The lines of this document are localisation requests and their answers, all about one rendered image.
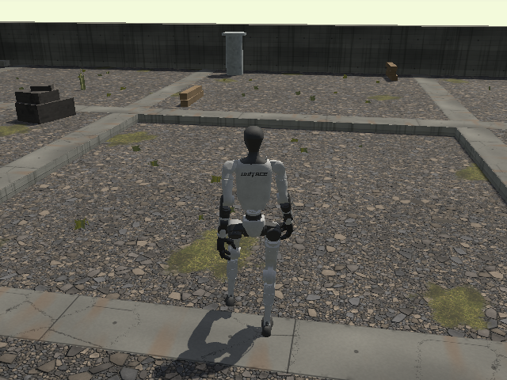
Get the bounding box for robot right upper arm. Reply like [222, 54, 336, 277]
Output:
[270, 160, 289, 203]

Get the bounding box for right robot thigh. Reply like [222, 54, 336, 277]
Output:
[262, 222, 281, 284]

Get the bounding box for robot left forearm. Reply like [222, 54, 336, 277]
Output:
[217, 195, 231, 238]

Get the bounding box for robot right forearm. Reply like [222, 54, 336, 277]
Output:
[280, 192, 293, 225]

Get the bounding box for robot left hand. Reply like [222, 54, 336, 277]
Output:
[217, 237, 236, 260]

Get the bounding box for robot right hand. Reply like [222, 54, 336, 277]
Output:
[279, 222, 294, 240]

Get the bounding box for robot left upper arm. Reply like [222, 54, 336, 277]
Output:
[222, 160, 237, 206]

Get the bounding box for humanoid robot head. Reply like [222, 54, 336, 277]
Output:
[240, 126, 267, 165]

